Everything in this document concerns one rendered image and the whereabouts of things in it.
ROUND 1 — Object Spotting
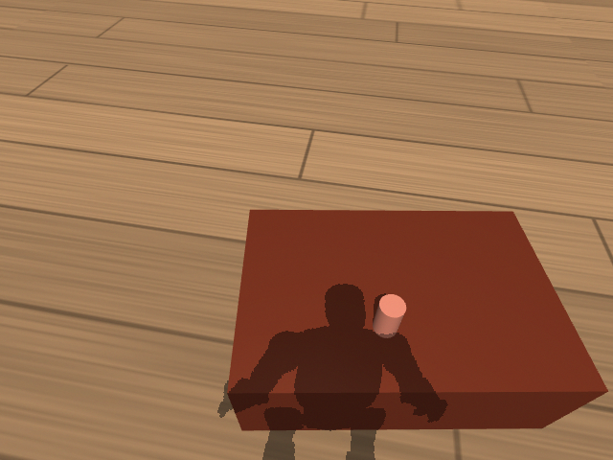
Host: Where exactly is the can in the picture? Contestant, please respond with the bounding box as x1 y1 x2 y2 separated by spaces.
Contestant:
373 294 406 338

